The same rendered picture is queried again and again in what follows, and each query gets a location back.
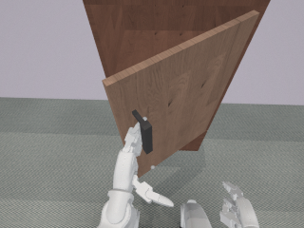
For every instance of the handle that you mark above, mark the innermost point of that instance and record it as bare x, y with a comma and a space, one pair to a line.
146, 132

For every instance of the robot right hand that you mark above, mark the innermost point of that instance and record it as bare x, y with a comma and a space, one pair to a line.
242, 212

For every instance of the left robot forearm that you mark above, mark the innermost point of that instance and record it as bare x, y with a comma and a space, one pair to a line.
117, 211

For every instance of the robot left thigh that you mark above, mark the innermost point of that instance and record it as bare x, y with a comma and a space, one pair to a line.
136, 219

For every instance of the robot thigh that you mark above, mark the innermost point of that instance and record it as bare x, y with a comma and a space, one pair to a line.
136, 219
193, 216

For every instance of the robot left hand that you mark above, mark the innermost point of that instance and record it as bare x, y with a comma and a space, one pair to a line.
126, 165

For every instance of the robot right thigh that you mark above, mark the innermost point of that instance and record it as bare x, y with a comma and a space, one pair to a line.
193, 216

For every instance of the cupboard door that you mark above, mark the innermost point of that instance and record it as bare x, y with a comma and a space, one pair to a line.
178, 90

